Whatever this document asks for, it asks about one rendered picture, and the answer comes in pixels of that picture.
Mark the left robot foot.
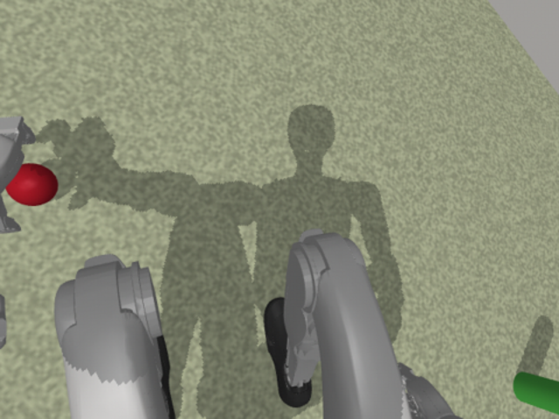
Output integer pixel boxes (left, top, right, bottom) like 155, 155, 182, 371
156, 335, 176, 419

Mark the right robot foot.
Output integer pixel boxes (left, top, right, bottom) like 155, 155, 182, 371
264, 298, 312, 408

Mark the right robot hand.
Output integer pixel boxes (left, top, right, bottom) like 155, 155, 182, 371
398, 362, 455, 419

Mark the left robot hand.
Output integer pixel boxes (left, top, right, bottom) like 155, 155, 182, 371
0, 116, 36, 233

